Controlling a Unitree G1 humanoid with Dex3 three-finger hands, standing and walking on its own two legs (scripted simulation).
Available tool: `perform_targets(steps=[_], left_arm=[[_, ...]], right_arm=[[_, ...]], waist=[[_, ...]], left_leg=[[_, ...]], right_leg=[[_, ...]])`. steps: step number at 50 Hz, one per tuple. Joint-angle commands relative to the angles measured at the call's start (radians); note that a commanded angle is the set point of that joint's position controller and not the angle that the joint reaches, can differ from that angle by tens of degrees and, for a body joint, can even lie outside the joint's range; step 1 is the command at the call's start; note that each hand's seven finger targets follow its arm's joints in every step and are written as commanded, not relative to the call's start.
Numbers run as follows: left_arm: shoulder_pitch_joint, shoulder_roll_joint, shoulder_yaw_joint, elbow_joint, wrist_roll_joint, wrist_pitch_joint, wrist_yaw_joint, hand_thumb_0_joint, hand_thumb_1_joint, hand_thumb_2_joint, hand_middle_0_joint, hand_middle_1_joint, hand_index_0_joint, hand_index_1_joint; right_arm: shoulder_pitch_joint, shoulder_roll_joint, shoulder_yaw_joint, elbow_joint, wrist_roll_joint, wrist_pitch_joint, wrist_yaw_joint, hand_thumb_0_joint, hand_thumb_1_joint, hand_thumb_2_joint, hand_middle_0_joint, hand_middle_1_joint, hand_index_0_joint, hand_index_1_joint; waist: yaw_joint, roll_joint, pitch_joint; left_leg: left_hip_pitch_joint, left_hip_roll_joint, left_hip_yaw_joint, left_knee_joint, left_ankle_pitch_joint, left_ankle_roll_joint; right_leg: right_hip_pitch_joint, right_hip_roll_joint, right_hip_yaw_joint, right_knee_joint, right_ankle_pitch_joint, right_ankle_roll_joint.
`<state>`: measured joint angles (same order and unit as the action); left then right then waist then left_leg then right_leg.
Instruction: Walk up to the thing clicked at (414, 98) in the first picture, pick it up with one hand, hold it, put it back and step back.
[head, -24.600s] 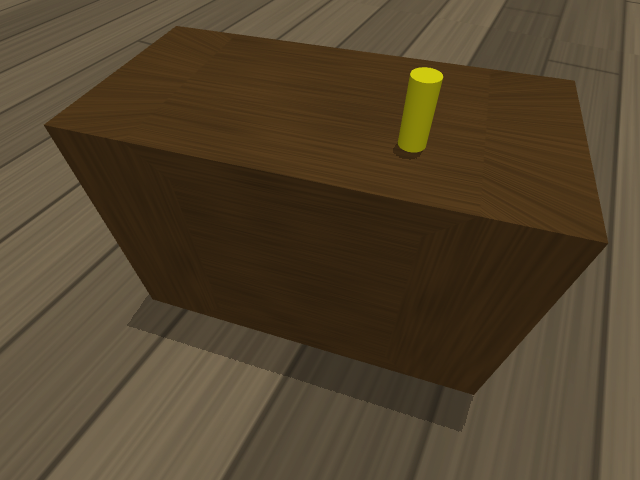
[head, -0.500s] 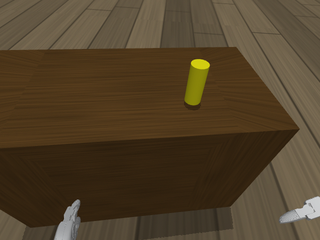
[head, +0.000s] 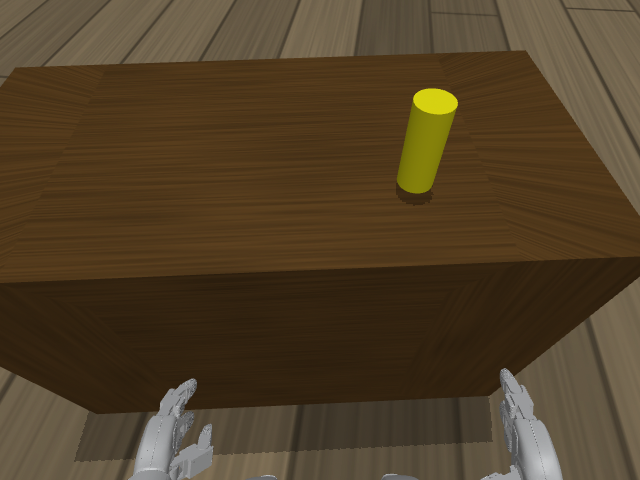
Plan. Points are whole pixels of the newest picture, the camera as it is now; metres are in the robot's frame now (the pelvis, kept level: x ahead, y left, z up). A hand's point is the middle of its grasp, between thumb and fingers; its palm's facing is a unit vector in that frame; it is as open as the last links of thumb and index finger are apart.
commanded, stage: home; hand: right
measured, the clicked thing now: (423, 144) +0.56 -0.15 +0.07
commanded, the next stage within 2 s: none
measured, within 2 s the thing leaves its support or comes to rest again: neither
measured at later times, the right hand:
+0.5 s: hand (481, 451) +0.17 -0.20 -0.11, palm faces -0.03 +0.94 -0.33, open 17.2 cm
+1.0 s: hand out of the picture +0.04 -0.26 -0.13, palm faces -0.07 +0.92 -0.38, open 17.1 cm
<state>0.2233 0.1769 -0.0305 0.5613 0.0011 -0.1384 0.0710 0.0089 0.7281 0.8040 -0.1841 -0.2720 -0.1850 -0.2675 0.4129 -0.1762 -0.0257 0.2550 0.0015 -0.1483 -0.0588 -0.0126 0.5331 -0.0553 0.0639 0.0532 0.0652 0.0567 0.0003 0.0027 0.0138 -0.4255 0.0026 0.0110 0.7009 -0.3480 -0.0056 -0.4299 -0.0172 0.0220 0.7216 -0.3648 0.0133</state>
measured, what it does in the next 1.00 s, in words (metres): stands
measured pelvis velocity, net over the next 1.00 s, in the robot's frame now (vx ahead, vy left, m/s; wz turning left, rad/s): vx -0.02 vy -0.01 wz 0.01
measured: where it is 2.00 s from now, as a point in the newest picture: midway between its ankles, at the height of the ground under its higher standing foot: outside the picture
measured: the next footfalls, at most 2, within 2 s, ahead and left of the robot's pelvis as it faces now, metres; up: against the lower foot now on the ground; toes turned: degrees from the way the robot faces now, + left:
none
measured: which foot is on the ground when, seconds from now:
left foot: down 0.00-1.00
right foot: down 0.00-1.00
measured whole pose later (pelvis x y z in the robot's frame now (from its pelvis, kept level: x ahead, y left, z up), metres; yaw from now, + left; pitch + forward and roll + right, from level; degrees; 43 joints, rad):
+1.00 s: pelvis -0.02 -0.01 +0.02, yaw +1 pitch -3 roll +0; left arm 0.20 0.35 -0.01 1.04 0.02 0.01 -0.02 0.01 0.90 0.90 -0.20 -0.30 -0.20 -0.30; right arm 0.22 -0.35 0.02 1.02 -0.03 -0.03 -0.01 -0.01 0.47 -0.08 0.07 0.06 0.07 0.06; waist 0.00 -0.02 0.04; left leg -0.21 0.02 -0.01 0.48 -0.22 -0.02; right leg -0.19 0.00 0.00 0.47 -0.23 0.00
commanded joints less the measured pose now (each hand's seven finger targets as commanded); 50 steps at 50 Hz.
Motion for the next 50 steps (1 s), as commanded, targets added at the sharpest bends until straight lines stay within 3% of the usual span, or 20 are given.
perform_targets(steps=[1, 5, 8, 11, 14, 20, 21, 22, 23, 24, 26, 29, 32, 34, 39, 42, 44, 47, 50], left_arm=[[-0.029, 0.138, 0.064, -0.105, 0.005, -0.034, 0.02, 0.0, 0.894, 0.9, -0.198, -0.296, -0.2, -0.295], [-0.012, 0.147, 0.074, -0.101, 0.001, -0.029, 0.025, 0.0, 0.894, 0.9, -0.198, -0.296, -0.199, -0.295], [-0.014, 0.153, 0.079, -0.109, -0.003, -0.026, 0.025, 0.0, 0.895, 0.901, -0.199, -0.297, -0.2, -0.296], [-0.027, 0.153, 0.078, -0.119, -0.008, -0.012, 0.021, 0.0, 0.894, 0.9, -0.199, -0.296, -0.2, -0.295], [-0.036, 0.15, 0.079, -0.123, -0.012, 0.005, 0.009, 0.0, 0.893, 0.9, -0.199, -0.296, -0.2, -0.295], [-0.034, 0.158, 0.084, -0.151, -0.019, 0.025, 0.006, 0.0, 0.894, 0.9, -0.199, -0.296, -0.2, -0.295], [-0.025, 0.309, 0.115, 0.043, 0.066, 0.061, -0.014, 0.0, 0.896, 0.9, -0.199, -0.298, -0.2, -0.298], [-0.008, 0.316, 0.121, 0.056, 0.073, 0.084, -0.022, 0.0, 0.896, 0.9, -0.199, -0.298, -0.2, -0.298], [-0.008, 0.309, 0.117, 0.063, 0.068, 0.09, -0.027, 0.0, 0.896, 0.9, -0.199, -0.299, -0.2, -0.298], [-0.025, 0.299, 0.111, 0.059, 0.059, 0.094, -0.031, 0.0, 0.896, 0.9, -0.199, -0.299, -0.2, -0.299], [-0.044, 0.288, 0.102, 0.084, 0.035, 0.097, -0.046, 0.0, 0.896, 0.9, -0.199, -0.298, -0.199, -0.298], [-0.06, 0.312, 0.1, 0.132, 0.035, 0.101, -0.053, 0.0, 0.896, 0.9, -0.199, -0.297, -0.199, -0.297], [-0.112, 0.326, 0.095, 0.164, 0.039, 0.106, -0.058, 0.0, 0.896, 0.9, -0.199, -0.298, -0.2, -0.297], [-0.118, 0.33, 0.091, 0.19, 0.037, 0.11, -0.062, 0.0, 0.896, 0.9, -0.199, -0.297, -0.199, -0.296], [-0.078, 0.341, 0.085, 0.285, 0.029, 0.114, -0.07, 0.0, 0.896, 0.9, -0.198, -0.296, -0.199, -0.296], [-0.085, 0.359, 0.08, 0.334, 0.028, 0.114, -0.073, 0.0, 0.896, 0.899, -0.198, -0.296, -0.199, -0.295], [-0.093, 0.369, 0.076, 0.361, 0.025, 0.11, -0.073, 0.0, 0.896, 0.899, -0.198, -0.295, -0.199, -0.295], [-0.089, 0.376, 0.073, 0.398, 0.019, 0.114, -0.072, 0.0, 0.895, 0.899, -0.198, -0.295, -0.199, -0.294], [-0.089, 0.382, 0.069, 0.426, 0.018, 0.11, -0.07, 0.0, 0.895, 0.899, -0.198, -0.294, -0.199, -0.293]], right_arm=[[-0.075, -0.11, -0.054, -0.111, 0.001, -0.027, -0.033, 0.0, 0.518, -0.074, 0.055, 0.058, 0.055, 0.058], [-0.145, -0.119, -0.039, -0.168, 0.004, 0.007, -0.048, 0.0, 0.533, -0.065, 0.054, 0.055, 0.054, 0.055], [-0.085, -0.111, -0.03, -0.167, 0.003, 0.04, -0.059, 0.0, 0.545, -0.057, 0.052, 0.053, 0.052, 0.053], [-0.017, -0.079, -0.005, -0.101, 0.005, 0.074, -0.06, 0.0, 0.552, -0.054, 0.052, 0.052, 0.052, 0.052], [0.01, -0.089, -0.021, -0.1, 0.006, 0.091, -0.06, 0.0, 0.534, -0.064, 0.054, 0.055, 0.054, 0.055], [-0.032, -0.128, -0.044, -0.204, 0.01, 0.112, -0.058, 0.0, 0.518, -0.074, 0.055, 0.058, 0.055, 0.058], [-0.112, -0.343, -0.083, 0.121, -0.086, 0.094, -0.032, 0.0, 0.482, -0.092, 0.058, 0.063, 0.058, 0.063], [-0.094, -0.339, -0.087, 0.147, -0.084, 0.093, -0.016, 0.0, 0.489, -0.088, 0.057, 0.062, 0.057, 0.062], [-0.098, -0.332, -0.082, 0.159, -0.079, 0.088, -0.011, 0.0, 0.492, -0.086, 0.057, 0.061, 0.057, 0.061], [-0.081, -0.311, -0.072, 0.171, -0.069, 0.082, -0.006, 0.0, 0.471, -0.098, 0.059, 0.064, 0.059, 0.064], [-0.117, -0.304, -0.051, 0.231, -0.048, 0.071, 0.013, 0.0, 0.505, -0.079, 0.056, 0.059, 0.056, 0.059], [-0.19, -0.298, -0.039, 0.315, -0.036, 0.078, 0.023, 0.0, 0.488, -0.089, 0.058, 0.062, 0.058, 0.062], [-0.2, -0.321, -0.034, 0.404, -0.04, 0.086, 0.028, 0.0, 0.494, -0.086, 0.057, 0.061, 0.057, 0.061], [-0.214, -0.342, -0.034, 0.455, -0.041, 0.09, 0.033, 0.0, 0.473, -0.098, 0.059, 0.065, 0.059, 0.065], [-0.239, -0.367, -0.022, 0.564, -0.038, 0.09, 0.038, 0.0, 0.488, -0.09, 0.058, 0.062, 0.058, 0.062], [-0.255, -0.379, -0.013, 0.618, -0.032, 0.094, 0.039, 0.0, 0.491, -0.088, 0.058, 0.062, 0.057, 0.062], [-0.241, -0.376, -0.006, 0.656, -0.027, 0.094, 0.039, 0.0, 0.502, -0.082, 0.056, 0.06, 0.056, 0.06], [-0.248, -0.391, -0.004, 0.699, -0.025, 0.099, 0.04, 0.0, 0.516, -0.074, 0.055, 0.058, 0.055, 0.058], [-0.252, -0.388, -0.001, 0.73, -0.021, 0.1, 0.04, 0.0, 0.522, -0.071, 0.055, 0.057, 0.055, 0.057]], waist=[[0.02, -0.022, -0.224], [0.022, -0.043, -0.302], [0.012, -0.023, -0.306], [0.006, -0.003, -0.212], [-0.011, 0.007, -0.153], [-0.002, -0.02, -0.209], [0.002, -0.011, -0.223], [0.013, -0.037, -0.293], [0.018, -0.028, -0.293], [0.015, -0.013, -0.27], [0.024, 0.009, -0.206], [0.018, -0.022, -0.146], [-0.004, -0.039, -0.041], [-0.002, -0.016, 0.001], [0.015, 0.024, -0.026], [0.009, 0.008, 0.0], [-0.003, -0.016, -0.024], [0.002, 0.0, 0.003], [0.001, -0.009, -0.007]], left_leg=[[0.076, -0.008, 0.027, -0.047, 0.247, 0.009], [0.07, -0.014, 0.036, -0.006, 0.328, 0.012], [0.097, -0.018, 0.038, 0.0, 0.38, 0.01], [0.067, -0.022, 0.047, -0.007, 0.328, 0.009], [0.05, -0.023, 0.053, -0.015, 0.271, 0.007], [0.045, -0.021, 0.039, 0.004, 0.278, 0.007], [0.124, 0.075, -0.076, 0.026, 0.431, 0.059], [0.14, 0.083, -0.089, 0.033, 0.483, 0.081], [0.152, 0.087, -0.097, 0.039, 0.552, 0.091], [0.128, 0.094, -0.111, 0.009, 0.547, 0.089], [0.124, 0.092, -0.111, -0.036, 0.432, 0.089], [0.095, 0.071, -0.092, -0.036, 0.324, 0.069], [0.11, 0.065, -0.096, -0.099, 0.165, 0.061], [0.113, 0.075, -0.117, -0.159, 0.095, 0.064], [0.15, 0.098, -0.148, -0.259, 0.07, 0.058], [0.17, 0.094, -0.145, -0.307, 0.02, 0.049], [0.225, 0.09, -0.125, -0.3, 0.108, 0.041], [0.219, 0.097, -0.136, -0.338, 0.071, 0.041], [0.249, 0.099, -0.125, -0.341, 0.13, 0.038]], right_leg=[[0.051, 0.018, -0.036, -0.055, 0.239, -0.025], [0.095, 0.008, -0.024, -0.02, 0.352, -0.014], [0.103, 0.006, -0.025, -0.01, 0.415, -0.011], [0.044, 0.003, -0.026, -0.019, 0.375, -0.009], [-0.006, 0.005, -0.032, -0.026, 0.303, -0.013], [0.013, 0.005, -0.039, -0.009, 0.301, -0.012], [0.111, -0.063, 0.039, 0.026, 0.496, -0.057], [0.168, -0.058, 0.028, 0.054, 0.53, -0.069], [0.17, -0.057, 0.032, 0.055, 0.562, -0.07], [0.163, -0.056, 0.049, 0.054, 0.519, -0.07], [0.142, -0.053, 0.048, -0.001, 0.372, -0.067], [0.143, -0.064, 0.079, -0.082, 0.316, -0.073], [0.063, -0.074, 0.116, -0.191, 0.089, -0.081], [0.05, -0.065, 0.11, -0.231, 0.004, -0.077], [0.155, -0.053, 0.089, -0.279, 0.027, -0.064], [0.169, -0.063, 0.104, -0.34, 0.025, -0.061], [0.191, -0.08, 0.118, -0.367, 0.076, -0.062], [0.209, -0.075, 0.105, -0.393, 0.059, -0.054], [0.223, -0.083, 0.108, -0.411, 0.097, -0.052]])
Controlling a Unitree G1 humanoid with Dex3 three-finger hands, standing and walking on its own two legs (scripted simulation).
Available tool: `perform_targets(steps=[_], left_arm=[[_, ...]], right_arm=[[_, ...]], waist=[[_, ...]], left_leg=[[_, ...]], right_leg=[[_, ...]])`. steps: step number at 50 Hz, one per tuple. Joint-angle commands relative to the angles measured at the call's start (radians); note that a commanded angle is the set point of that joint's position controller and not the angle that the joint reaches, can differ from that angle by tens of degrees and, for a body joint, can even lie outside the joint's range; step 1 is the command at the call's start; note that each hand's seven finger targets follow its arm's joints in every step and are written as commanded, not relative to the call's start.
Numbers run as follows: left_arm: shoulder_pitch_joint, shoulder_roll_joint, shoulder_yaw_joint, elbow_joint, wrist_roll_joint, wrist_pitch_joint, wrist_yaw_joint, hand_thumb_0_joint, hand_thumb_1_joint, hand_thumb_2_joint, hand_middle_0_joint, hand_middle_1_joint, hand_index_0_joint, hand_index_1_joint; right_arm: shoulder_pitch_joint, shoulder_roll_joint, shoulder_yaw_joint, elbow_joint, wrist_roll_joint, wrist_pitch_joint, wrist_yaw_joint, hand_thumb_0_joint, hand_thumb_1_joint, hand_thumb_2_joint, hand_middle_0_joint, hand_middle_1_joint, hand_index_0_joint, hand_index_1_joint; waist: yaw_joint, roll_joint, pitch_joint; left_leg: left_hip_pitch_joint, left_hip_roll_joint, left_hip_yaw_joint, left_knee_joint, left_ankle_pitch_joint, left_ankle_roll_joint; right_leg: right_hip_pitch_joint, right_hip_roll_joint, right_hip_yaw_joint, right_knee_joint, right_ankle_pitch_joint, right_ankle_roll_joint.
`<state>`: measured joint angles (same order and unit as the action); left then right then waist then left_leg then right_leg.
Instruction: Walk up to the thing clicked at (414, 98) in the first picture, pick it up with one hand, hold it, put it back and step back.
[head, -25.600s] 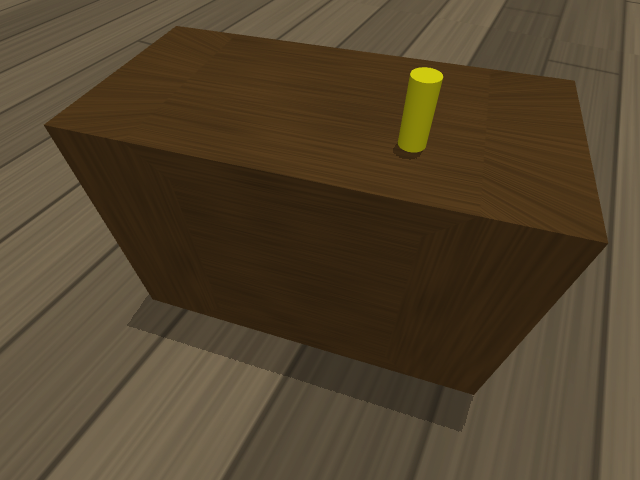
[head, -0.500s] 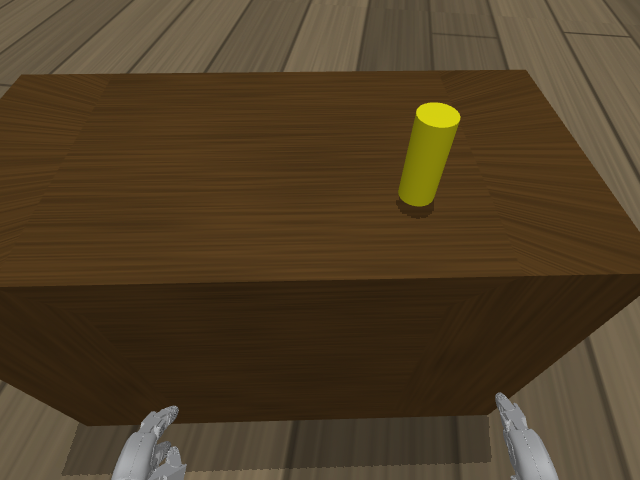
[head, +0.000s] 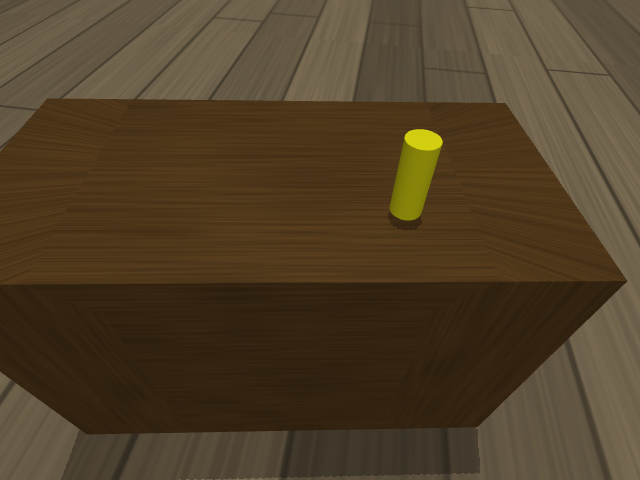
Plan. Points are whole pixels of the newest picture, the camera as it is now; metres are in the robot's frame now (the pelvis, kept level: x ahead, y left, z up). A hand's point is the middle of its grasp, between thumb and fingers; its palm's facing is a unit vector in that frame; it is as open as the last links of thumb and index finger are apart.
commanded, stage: home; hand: right
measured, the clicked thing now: (413, 177) +0.58 -0.15 +0.05
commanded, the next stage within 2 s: stand in 1.18 s
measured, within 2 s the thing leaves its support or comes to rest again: neither
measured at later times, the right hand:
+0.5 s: hand out of the picture +0.06 -0.25 -0.15, palm faces -0.05 +0.93 -0.37, open 17.3 cm
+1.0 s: hand out of the picture +0.09 -0.25 -0.15, palm faces -0.05 +0.93 -0.37, open 17.3 cm
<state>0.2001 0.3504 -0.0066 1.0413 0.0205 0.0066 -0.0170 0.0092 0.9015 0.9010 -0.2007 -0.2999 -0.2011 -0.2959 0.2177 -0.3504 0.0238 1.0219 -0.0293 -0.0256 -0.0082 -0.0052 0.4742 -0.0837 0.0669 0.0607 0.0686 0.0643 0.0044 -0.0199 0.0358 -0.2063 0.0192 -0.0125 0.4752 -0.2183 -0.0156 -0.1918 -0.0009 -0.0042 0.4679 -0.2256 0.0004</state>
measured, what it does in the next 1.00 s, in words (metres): stands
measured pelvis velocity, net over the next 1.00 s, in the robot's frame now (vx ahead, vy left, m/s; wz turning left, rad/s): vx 0.02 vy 0.00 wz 0.02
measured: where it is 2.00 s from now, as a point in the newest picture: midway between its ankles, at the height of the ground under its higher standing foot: outside the picture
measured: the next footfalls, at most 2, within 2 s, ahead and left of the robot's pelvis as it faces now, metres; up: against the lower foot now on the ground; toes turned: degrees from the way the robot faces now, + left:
none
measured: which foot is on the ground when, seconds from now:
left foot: down 0.00-1.00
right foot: down 0.00-1.00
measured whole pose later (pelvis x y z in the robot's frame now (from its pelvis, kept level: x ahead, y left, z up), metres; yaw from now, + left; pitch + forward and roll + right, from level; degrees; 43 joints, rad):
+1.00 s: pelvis +0.02 +0.00 +0.01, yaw +1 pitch -2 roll +0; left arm 0.12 0.35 0.00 1.15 0.01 0.00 -0.01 0.01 0.90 0.90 -0.20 -0.30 -0.20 -0.29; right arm 0.13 -0.35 0.01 1.14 -0.02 -0.02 -0.01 0.00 0.51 -0.07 0.06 0.06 0.07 0.06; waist 0.00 -0.01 0.06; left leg -0.13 0.01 -0.02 0.33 -0.16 -0.01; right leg -0.10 -0.01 -0.02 0.32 -0.17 0.01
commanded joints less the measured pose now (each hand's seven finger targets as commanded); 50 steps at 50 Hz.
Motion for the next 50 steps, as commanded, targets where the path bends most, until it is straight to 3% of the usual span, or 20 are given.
perform_targets(steps=[1, 4, 9, 13, 16, 18, 21, 24, 28, 34, 36, 38, 45, 50], left_arm=[[-0.07, 0.203, 0.044, -0.046, -0.003, -0.035, 0.018, 0.0, 0.895, 0.899, -0.198, -0.294, -0.199, -0.293], [-0.058, 0.204, 0.041, -0.022, -0.005, -0.035, 0.019, 0.0, 0.895, 0.899, -0.198, -0.294, -0.199, -0.293], [-0.066, 0.206, 0.043, 0.003, -0.002, -0.027, 0.02, 0.0, 0.895, 0.899, -0.198, -0.293, -0.199, -0.292], [-0.05, 0.197, 0.042, 0.017, -0.002, -0.027, 0.019, 0.0, 0.895, 0.899, -0.198, -0.294, -0.199, -0.293], [-0.058, 0.2, 0.042, 0.026, 0.0, -0.03, 0.02, 0.0, 0.895, 0.899, -0.198, -0.293, -0.199, -0.292], [-0.074, 0.203, 0.041, 0.025, -0.003, -0.034, 0.023, 0.0, 0.895, 0.899, -0.198, -0.293, -0.199, -0.292], [-0.076, 0.2, 0.039, 0.034, -0.006, -0.033, 0.023, 0.0, 0.895, 0.899, -0.198, -0.293, -0.199, -0.292], [-0.09, 0.202, 0.036, 0.034, -0.007, -0.037, 0.027, 0.0, 0.895, 0.899, -0.198, -0.293, -0.199, -0.292], [-0.096, 0.202, 0.037, 0.045, -0.01, -0.036, 0.028, 0.0, 0.895, 0.899, -0.198, -0.294, -0.199, -0.293], [-0.109, 0.205, 0.042, 0.051, -0.006, -0.027, 0.028, 0.0, 0.895, 0.899, -0.198, -0.294, -0.199, -0.293], [-0.108, 0.204, 0.042, 0.052, -0.007, -0.031, 0.028, 0.0, 0.895, 0.899, -0.198, -0.294, -0.199, -0.293], [-0.106, 0.203, 0.042, 0.051, -0.007, -0.032, 0.026, 0.0, 0.895, 0.899, -0.198, -0.294, -0.199, -0.294], [-0.121, 0.203, 0.043, 0.043, -0.008, -0.036, 0.027, 0.0, 0.895, 0.899, -0.198, -0.294, -0.199, -0.293], [-0.118, 0.196, 0.041, 0.046, -0.01, -0.032, 0.027, 0.0, 0.895, 0.899, -0.198, -0.295, -0.199, -0.294]], right_arm=[[-0.058, -0.217, -0.051, -0.027, 0.009, -0.022, -0.011, 0.0, 0.514, -0.076, 0.056, 0.058, 0.056, 0.058], [-0.066, -0.217, -0.047, -0.004, 0.011, -0.021, -0.012, 0.0, 0.521, -0.072, 0.055, 0.057, 0.055, 0.057], [-0.071, -0.221, -0.05, 0.021, 0.012, -0.006, -0.009, 0.0, 0.51, -0.078, 0.056, 0.059, 0.056, 0.059], [-0.095, -0.223, -0.049, 0.028, 0.012, -0.007, -0.008, 0.0, 0.521, -0.072, 0.055, 0.057, 0.055, 0.057], [-0.099, -0.217, -0.049, 0.032, 0.013, -0.007, -0.009, 0.0, 0.526, -0.069, 0.055, 0.056, 0.055, 0.056], [-0.089, -0.213, -0.047, 0.038, 0.015, -0.01, -0.008, 0.0, 0.537, -0.063, 0.053, 0.055, 0.053, 0.054], [-0.105, -0.217, -0.046, 0.045, 0.017, -0.01, -0.009, 0.0, 0.549, -0.056, 0.052, 0.052, 0.052, 0.052], [-0.11, -0.22, -0.045, 0.048, 0.02, -0.011, -0.01, 0.0, 0.527, -0.068, 0.054, 0.056, 0.054, 0.056], [-0.108, -0.217, -0.042, 0.058, 0.021, -0.009, -0.012, 0.0, 0.535, -0.063, 0.054, 0.055, 0.054, 0.055], [-0.114, -0.218, -0.047, 0.062, 0.015, -0.002, -0.011, 0.0, 0.528, -0.067, 0.054, 0.056, 0.054, 0.056], [-0.117, -0.213, -0.047, 0.062, 0.017, -0.003, -0.01, 0.0, 0.526, -0.069, 0.054, 0.056, 0.054, 0.056], [-0.116, -0.211, -0.047, 0.063, 0.016, -0.002, -0.008, 0.0, 0.539, -0.061, 0.053, 0.054, 0.053, 0.054], [-0.132, -0.213, -0.051, 0.057, 0.018, -0.01, -0.009, 0.0, 0.533, -0.065, 0.054, 0.055, 0.054, 0.055], [-0.129, -0.215, -0.05, 0.064, 0.021, -0.009, -0.011, 0.0, 0.525, -0.069, 0.054, 0.056, 0.054, 0.056]], waist=[[-0.004, 0.016, -0.026], [-0.002, 0.039, -0.023], [-0.005, 0.027, 0.03], [0.007, 0.05, 0.018], [0.001, 0.028, -0.002], [-0.004, 0.016, -0.038], [-0.001, 0.013, -0.031], [-0.005, 0.012, -0.066], [-0.004, 0.013, -0.063], [-0.006, 0.026, -0.012], [-0.004, 0.019, -0.013], [-0.005, 0.017, 0.002], [-0.005, 0.025, -0.077], [-0.004, 0.022, -0.074]], left_leg=[[0.021, 0.083, -0.103, -0.124, -0.001, 0.048], [0.048, 0.091, -0.107, -0.149, 0.005, 0.046], [0.0, 0.082, -0.113, -0.179, -0.132, 0.047], [-0.023, 0.094, -0.133, -0.205, -0.158, 0.047], [0.004, 0.092, -0.124, -0.193, -0.114, 0.046], [0.03, 0.095, -0.115, -0.18, -0.011, 0.046], [0.035, 0.094, -0.115, -0.182, 0.016, 0.044], [0.074, 0.101, -0.106, -0.162, 0.143, 0.045], [0.078, 0.104, -0.102, -0.165, 0.187, 0.043], [0.039, 0.093, -0.104, -0.204, 0.031, 0.036], [0.053, 0.097, -0.105, -0.196, 0.08, 0.038], [0.036, 0.089, -0.105, -0.204, 0.032, 0.036], [0.096, 0.104, -0.104, -0.183, 0.189, 0.036], [0.099, 0.106, -0.101, -0.184, 0.219, 0.036]], right_leg=[[-0.001, -0.097, 0.129, -0.157, -0.029, -0.036], [-0.004, -0.095, 0.124, -0.16, 0.006, -0.032], [-0.04, -0.09, 0.127, -0.198, -0.136, -0.027], [-0.005, -0.081, 0.105, -0.173, -0.085, -0.022], [-0.003, -0.092, 0.113, -0.179, -0.068, -0.024], [0.037, -0.104, 0.115, -0.178, 0.008, -0.025], [0.043, -0.103, 0.107, -0.181, 0.025, -0.022], [0.073, -0.113, 0.104, -0.176, 0.134, -0.019], [0.096, -0.117, 0.098, -0.176, 0.176, -0.014], [0.062, -0.109, 0.092, -0.203, 0.033, -0.013], [0.067, -0.116, 0.097, -0.207, 0.065, -0.015], [0.051, -0.112, 0.096, -0.222, 0.009, -0.013], [0.108, -0.124, 0.089, -0.198, 0.16, -0.017], [0.119, -0.123, 0.081, -0.197, 0.182, -0.016]])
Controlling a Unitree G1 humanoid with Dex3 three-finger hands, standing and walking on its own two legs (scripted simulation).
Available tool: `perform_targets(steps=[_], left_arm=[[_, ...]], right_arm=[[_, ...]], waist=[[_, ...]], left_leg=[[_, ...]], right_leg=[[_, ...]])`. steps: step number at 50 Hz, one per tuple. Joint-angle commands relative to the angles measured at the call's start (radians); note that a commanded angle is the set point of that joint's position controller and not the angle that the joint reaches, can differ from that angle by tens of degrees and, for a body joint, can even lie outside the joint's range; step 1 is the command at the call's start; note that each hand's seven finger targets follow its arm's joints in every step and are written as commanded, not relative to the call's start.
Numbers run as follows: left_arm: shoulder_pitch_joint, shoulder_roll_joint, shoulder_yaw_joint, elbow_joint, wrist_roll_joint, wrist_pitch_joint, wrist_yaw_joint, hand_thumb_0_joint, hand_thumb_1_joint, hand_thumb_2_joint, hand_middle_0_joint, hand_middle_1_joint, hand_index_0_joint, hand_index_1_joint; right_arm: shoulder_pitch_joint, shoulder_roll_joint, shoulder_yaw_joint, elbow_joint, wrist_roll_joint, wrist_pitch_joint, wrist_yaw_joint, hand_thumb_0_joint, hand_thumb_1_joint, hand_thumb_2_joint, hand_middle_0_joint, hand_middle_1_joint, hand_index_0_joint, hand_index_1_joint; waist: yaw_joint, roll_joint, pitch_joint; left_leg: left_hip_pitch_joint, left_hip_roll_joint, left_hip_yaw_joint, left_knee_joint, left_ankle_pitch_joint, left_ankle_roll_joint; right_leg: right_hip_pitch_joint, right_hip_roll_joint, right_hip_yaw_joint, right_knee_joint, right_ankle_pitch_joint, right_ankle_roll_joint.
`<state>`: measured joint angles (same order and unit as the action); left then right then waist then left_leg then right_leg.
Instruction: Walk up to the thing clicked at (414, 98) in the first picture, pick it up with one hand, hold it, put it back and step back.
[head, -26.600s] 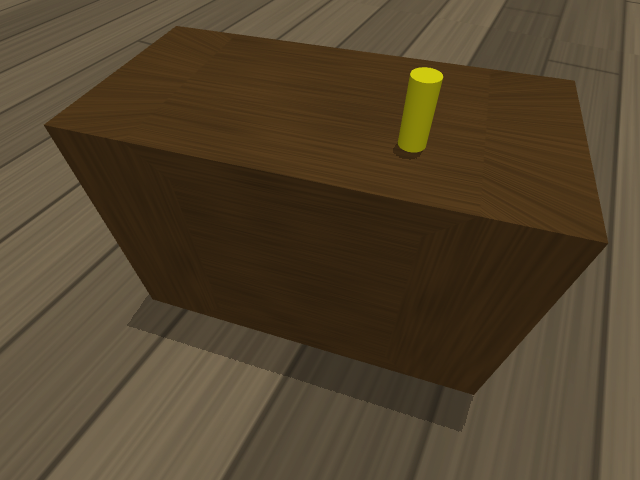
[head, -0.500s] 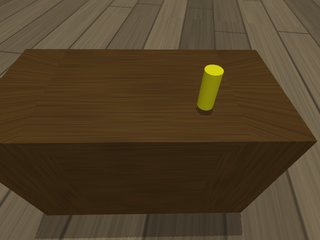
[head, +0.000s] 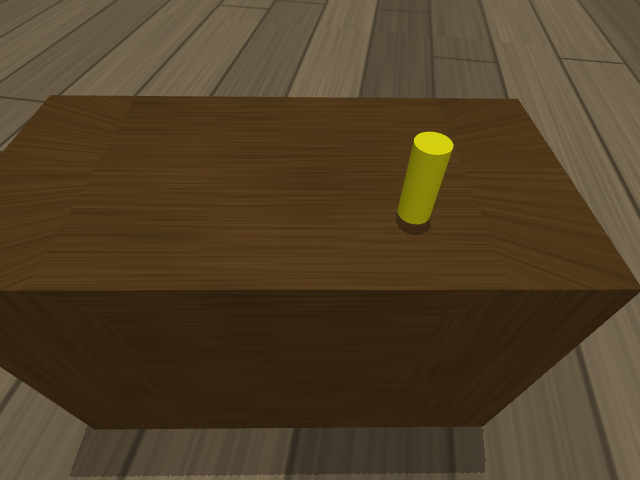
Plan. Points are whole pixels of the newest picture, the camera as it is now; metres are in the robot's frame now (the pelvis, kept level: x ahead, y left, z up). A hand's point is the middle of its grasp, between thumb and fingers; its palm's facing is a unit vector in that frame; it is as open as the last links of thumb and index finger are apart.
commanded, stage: home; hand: right
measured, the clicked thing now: (422, 180) +0.56 -0.16 +0.04
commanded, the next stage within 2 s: stand in 0.18 s
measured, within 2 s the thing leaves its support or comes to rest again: neither
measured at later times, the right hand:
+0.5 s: hand out of the picture +0.08 -0.26 -0.16, palm faces -0.05 +0.93 -0.36, open 14.9 cm
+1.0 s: hand out of the picture +0.09 -0.26 -0.16, palm faces -0.06 +0.93 -0.36, open 7.4 cm
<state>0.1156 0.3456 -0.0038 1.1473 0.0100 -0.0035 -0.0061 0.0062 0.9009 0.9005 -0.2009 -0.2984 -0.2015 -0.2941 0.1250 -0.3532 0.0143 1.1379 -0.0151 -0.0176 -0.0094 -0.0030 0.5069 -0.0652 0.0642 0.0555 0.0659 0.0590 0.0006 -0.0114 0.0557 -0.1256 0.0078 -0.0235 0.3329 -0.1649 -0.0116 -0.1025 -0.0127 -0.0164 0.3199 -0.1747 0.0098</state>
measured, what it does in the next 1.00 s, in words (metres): stands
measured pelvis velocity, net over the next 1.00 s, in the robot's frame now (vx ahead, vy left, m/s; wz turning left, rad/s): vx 0.02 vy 0.00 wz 0.02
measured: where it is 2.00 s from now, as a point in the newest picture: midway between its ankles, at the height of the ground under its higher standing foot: outside the picture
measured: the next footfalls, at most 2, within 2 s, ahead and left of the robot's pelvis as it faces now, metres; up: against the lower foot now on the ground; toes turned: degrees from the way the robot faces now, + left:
none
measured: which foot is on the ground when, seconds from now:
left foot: down 0.00-1.00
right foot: down 0.00-1.00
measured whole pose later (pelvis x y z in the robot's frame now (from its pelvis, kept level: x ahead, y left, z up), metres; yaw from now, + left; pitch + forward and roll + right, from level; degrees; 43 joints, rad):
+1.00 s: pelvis +0.02 +0.00 +0.00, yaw +1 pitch -2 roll +0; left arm 0.11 0.34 0.00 1.14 0.01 0.00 -0.01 0.01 0.90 0.90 -0.20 -0.30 -0.20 -0.30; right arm 0.12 -0.35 0.01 1.13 -0.01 -0.01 -0.01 0.00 -0.89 -0.89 0.21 0.30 0.21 0.30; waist 0.00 0.00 0.05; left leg -0.11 0.00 -0.04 0.31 -0.18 -0.02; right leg -0.09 -0.02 -0.04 0.31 -0.20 0.01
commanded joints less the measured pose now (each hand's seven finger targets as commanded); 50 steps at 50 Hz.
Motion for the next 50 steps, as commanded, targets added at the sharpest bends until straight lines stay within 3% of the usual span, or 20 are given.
perform_targets(steps=[1, 6, 7, 9, 14, 16, 17, 24, 32, 36, 39, 50], left_arm=[[-0.036, 0.202, 0.04, -0.059, 0.0, -0.021, 0.016, 0.0, 0.895, 0.899, -0.198, -0.295, -0.199, -0.294], [-0.033, 0.205, 0.042, -0.056, 0.002, -0.017, 0.015, 0.0, 0.895, 0.899, -0.198, -0.295, -0.199, -0.294], [-0.033, 0.203, 0.04, -0.056, 0.004, -0.018, 0.017, 0.0, 0.895, 0.899, -0.198, -0.295, -0.199, -0.294], [-0.033, 0.207, 0.042, -0.056, 0.002, -0.02, 0.017, 0.0, 0.895, 0.899, -0.198, -0.295, -0.199, -0.294], [-0.03, 0.204, 0.042, -0.06, 0.0, -0.021, 0.016, 0.0, 0.895, 0.899, -0.198, -0.296, -0.199, -0.295], [-0.025, 0.202, 0.042, -0.058, 0.0, -0.021, 0.016, 0.0, 0.899, 0.9, -0.2, -0.3, -0.2, -0.3], [-0.03, 0.207, 0.042, -0.061, 0.0, -0.021, 0.016, 0.0, 0.899, 0.9, -0.2, -0.3, -0.2, -0.3], [-0.029, 0.206, 0.042, -0.061, 0.0, -0.022, 0.017, 0.0, 0.899, 0.9, -0.2, -0.3, -0.2, -0.3], [-0.024, 0.209, 0.046, -0.062, 0.002, -0.021, 0.014, 0.0, 0.899, 0.9, -0.2, -0.3, -0.2, -0.3], [-0.031, 0.209, 0.046, -0.069, 0.003, -0.022, 0.015, 0.0, 0.899, 0.9, -0.2, -0.3, -0.2, -0.3], [-0.028, 0.211, 0.047, -0.074, 0.0, -0.027, 0.016, 0.0, 0.899, 0.9, -0.2, -0.3, -0.2, -0.3], [-0.017, 0.205, 0.046, -0.067, -0.001, -0.02, 0.016, 0.0, 0.899, 0.9, -0.2, -0.3, -0.2, -0.3]], right_arm=[[-0.026, -0.215, -0.04, -0.049, 0.006, -0.016, -0.01, 0.0, 0.536, -0.063, 0.053, 0.054, 0.053, 0.054], [-0.031, -0.216, -0.041, -0.05, 0.003, -0.012, -0.011, 0.0, 0.525, -0.069, 0.054, 0.056, 0.054, 0.056], [-0.041, -0.217, -0.042, -0.05, 0.003, -0.013, -0.011, 0.0, 0.525, -0.069, 0.054, 0.056, 0.054, 0.056], [-0.028, -0.212, -0.041, -0.049, 0.004, -0.013, -0.009, 0.0, 0.54, -0.06, 0.053, 0.054, 0.053, 0.054], [-0.035, -0.214, -0.042, -0.053, 0.004, -0.018, -0.012, 0.0, 0.533, -0.064, 0.054, 0.055, 0.054, 0.055], [-0.033, -0.216, -0.042, -0.052, 0.005, -0.016, -0.012, 0.0, 0.373, -0.224, 0.2, 0.215, 0.2, 0.215], [-0.036, -0.216, -0.042, -0.052, 0.005, -0.017, -0.012, 0.0, 0.293, -0.304, 0.2, 0.295, 0.2, 0.295], [-0.036, -0.212, -0.041, -0.053, 0.005, -0.014, -0.01, 0.0, -0.267, -0.864, 0.2, 0.3, 0.2, 0.3], [-0.043, -0.209, -0.042, -0.055, 0.005, -0.01, -0.007, 0.0, -0.9, -0.9, 0.2, 0.3, 0.2, 0.3], [-0.036, -0.21, -0.044, -0.057, 0.003, -0.01, -0.005, 0.0, -0.9, -0.9, 0.2, 0.3, 0.2, 0.3], [-0.033, -0.21, -0.042, -0.061, 0.004, -0.015, -0.007, 0.0, -0.9, -0.9, 0.2, 0.3, 0.2, 0.3], [-0.031, -0.214, -0.04, -0.057, 0.006, -0.014, -0.011, 0.0, -0.9, -0.9, 0.2, 0.3, 0.2, 0.3]], waist=[[-0.003, 0.017, -0.092], [-0.001, 0.021, -0.063], [0.003, 0.012, -0.063], [-0.003, 0.003, -0.062], [0.002, 0.016, -0.095], [0.0, 0.011, -0.084], [0.0, 0.015, -0.089], [-0.002, 0.013, -0.069], [0.002, 0.013, -0.037], [-0.002, 0.011, -0.055], [-0.002, 0.013, -0.111], [0.003, 0.021, -0.085]], left_leg=[[0.007, 0.115, -0.087, -0.048, 0.139, 0.032], [-0.003, 0.111, -0.094, -0.067, 0.056, 0.032], [0.0, 0.114, -0.098, -0.062, 0.106, 0.032], [-0.007, 0.11, -0.094, -0.064, 0.087, 0.03], [0.018, 0.119, -0.094, -0.049, 0.202, 0.032], [0.026, 0.115, -0.089, -0.051, 0.157, 0.034], [0.028, 0.116, -0.09, -0.05, 0.179, 0.033], [0.011, 0.111, -0.093, -0.057, 0.135, 0.029], [-0.008, 0.103, -0.102, -0.074, 0.043, 0.027], [-0.008, 0.107, -0.103, -0.064, 0.078, 0.029], [0.028, 0.117, -0.095, -0.042, 0.202, 0.031], [0.03, 0.112, -0.094, -0.045, 0.21, 0.028]], right_leg=[[0.035, -0.111, 0.095, -0.05, 0.115, -0.023], [0.005, -0.107, 0.092, -0.059, 0.039, -0.026], [0.011, -0.109, 0.089, -0.057, 0.069, -0.027], [0.01, -0.109, 0.092, -0.065, 0.05, -0.025], [0.039, -0.113, 0.081, -0.039, 0.145, -0.024], [0.023, -0.114, 0.088, -0.052, 0.119, -0.023], [0.03, -0.116, 0.089, -0.05, 0.14, -0.025], [0.026, -0.118, 0.087, -0.066, 0.101, -0.023], [-0.007, -0.109, 0.083, -0.082, 0.003, -0.026], [0.009, -0.113, 0.085, -0.075, 0.032, -0.028], [0.052, -0.124, 0.085, -0.05, 0.159, -0.03], [0.037, -0.119, 0.073, -0.046, 0.159, -0.027]])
